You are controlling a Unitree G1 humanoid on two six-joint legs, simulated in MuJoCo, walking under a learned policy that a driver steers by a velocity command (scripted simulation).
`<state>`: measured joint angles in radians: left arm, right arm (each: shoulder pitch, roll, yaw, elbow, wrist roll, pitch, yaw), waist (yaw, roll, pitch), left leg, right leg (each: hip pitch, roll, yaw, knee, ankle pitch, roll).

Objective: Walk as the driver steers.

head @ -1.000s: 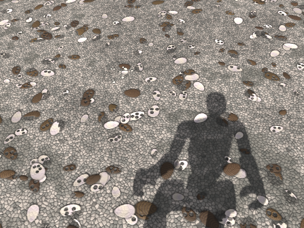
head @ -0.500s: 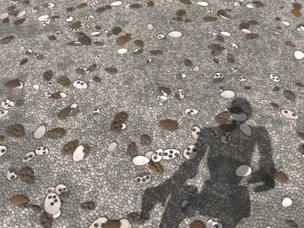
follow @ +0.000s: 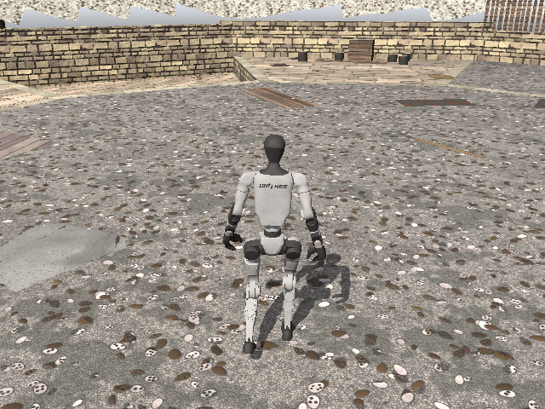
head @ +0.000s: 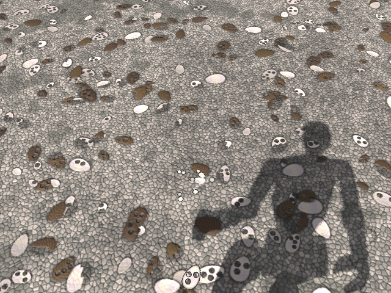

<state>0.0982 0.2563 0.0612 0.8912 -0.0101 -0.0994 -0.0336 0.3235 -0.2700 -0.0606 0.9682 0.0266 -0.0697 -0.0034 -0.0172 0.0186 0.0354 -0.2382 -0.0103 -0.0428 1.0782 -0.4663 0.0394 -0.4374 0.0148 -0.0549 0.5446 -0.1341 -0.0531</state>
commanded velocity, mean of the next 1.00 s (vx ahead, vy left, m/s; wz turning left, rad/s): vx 0.50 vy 0.00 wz -0.21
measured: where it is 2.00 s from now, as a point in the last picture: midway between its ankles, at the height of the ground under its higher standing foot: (246, 134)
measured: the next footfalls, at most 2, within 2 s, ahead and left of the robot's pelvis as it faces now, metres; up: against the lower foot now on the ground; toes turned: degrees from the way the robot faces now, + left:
left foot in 0.46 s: +0.44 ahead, +0.15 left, +0.00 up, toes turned +2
right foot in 1.00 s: +0.70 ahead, -0.12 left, +0.00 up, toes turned -19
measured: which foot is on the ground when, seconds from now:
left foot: up 0.00-0.44, down 0.46-1.00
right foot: down 0.00-0.46, up 0.48-0.98, down 1.00-1.00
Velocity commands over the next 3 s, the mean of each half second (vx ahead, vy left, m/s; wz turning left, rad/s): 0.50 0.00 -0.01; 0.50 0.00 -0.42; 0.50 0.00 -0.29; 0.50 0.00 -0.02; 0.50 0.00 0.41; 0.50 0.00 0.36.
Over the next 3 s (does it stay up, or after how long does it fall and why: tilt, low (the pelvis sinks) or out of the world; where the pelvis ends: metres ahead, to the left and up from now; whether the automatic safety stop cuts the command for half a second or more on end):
stays up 1.63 -0.25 0.02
